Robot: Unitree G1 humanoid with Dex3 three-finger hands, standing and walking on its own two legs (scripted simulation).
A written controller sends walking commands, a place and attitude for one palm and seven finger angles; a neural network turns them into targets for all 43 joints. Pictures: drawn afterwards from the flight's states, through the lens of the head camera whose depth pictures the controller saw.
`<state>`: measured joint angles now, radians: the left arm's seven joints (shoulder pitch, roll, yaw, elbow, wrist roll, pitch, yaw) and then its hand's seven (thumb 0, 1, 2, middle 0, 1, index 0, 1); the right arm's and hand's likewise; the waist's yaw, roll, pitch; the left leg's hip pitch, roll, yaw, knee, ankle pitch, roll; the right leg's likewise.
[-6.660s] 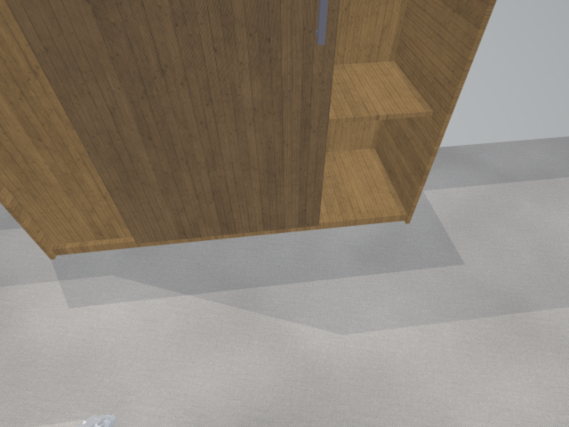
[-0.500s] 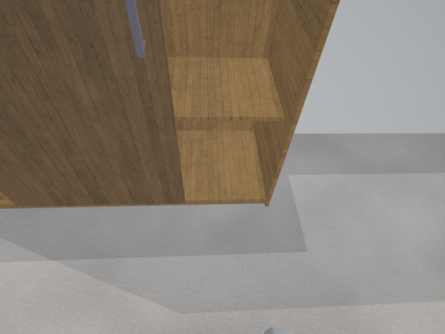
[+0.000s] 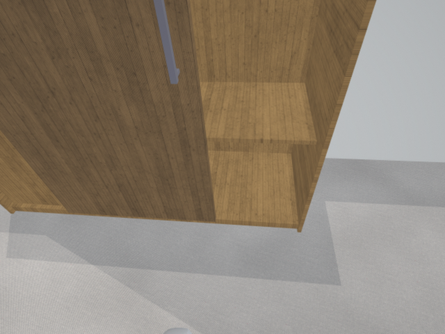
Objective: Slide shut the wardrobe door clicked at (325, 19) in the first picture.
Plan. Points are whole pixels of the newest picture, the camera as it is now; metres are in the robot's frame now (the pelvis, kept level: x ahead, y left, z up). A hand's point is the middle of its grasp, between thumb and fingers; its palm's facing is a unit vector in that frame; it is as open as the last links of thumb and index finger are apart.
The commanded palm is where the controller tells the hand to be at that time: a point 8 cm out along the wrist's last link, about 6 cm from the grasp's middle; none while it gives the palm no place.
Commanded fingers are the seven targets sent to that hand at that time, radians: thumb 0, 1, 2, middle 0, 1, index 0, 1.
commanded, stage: take the last steps up to it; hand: left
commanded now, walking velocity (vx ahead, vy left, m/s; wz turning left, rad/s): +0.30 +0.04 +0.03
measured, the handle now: (167, 33) +0.75 +0.19 +0.22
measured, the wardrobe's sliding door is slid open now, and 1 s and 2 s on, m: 0.42 0.42 0.42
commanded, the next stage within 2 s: come to a stop and stand still in 0.60 s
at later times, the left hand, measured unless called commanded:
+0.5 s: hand (121, 315) +0.19 +0.26 -0.18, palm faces +0.05 -0.98 -0.18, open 7.3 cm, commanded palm none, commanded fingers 0.00 0.90 0.90 -0.20 -0.30 -0.20 -0.30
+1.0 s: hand (150, 254) +0.34 +0.23 -0.18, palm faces +0.01 -0.97 -0.25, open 7.2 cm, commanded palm none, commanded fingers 0.00 0.90 0.90 -0.20 -0.30 -0.20 -0.30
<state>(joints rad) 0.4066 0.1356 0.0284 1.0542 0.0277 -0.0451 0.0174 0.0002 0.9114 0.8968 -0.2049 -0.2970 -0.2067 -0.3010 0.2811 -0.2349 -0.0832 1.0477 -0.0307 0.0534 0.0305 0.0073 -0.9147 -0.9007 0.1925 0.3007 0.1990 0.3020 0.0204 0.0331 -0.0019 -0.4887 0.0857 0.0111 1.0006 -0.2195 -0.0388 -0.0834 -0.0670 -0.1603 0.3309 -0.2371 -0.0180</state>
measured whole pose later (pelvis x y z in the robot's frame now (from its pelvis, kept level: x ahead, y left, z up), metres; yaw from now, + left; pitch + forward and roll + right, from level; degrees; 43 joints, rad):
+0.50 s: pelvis +0.15 +0.07 -0.01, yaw -1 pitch -1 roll +2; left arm 0.23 0.18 0.06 1.04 0.03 0.00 -0.01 0.00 0.91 0.90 -0.20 -0.30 -0.20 -0.30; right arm 0.33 -0.15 -0.04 1.07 -0.02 -0.07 -0.03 -0.01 -0.94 -0.90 0.20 0.30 0.20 0.30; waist 0.01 -0.04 0.01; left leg -0.03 -0.02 0.17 0.32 -0.27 0.03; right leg -0.56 -0.11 -0.08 0.96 -0.22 0.01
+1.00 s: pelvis +0.27 +0.04 -0.01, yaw -2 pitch +0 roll +1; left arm 0.17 0.16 0.04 1.01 0.02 0.01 0.04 -0.01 0.93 0.90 -0.21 -0.30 -0.21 -0.30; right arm 0.18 -0.18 -0.06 1.03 -0.01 0.05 -0.02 0.00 -0.92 -0.90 0.19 0.30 0.20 0.30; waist 0.01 0.03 0.09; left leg -0.45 0.02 0.02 0.92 -0.42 -0.05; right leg -0.30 -0.03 -0.13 0.50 -0.19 -0.06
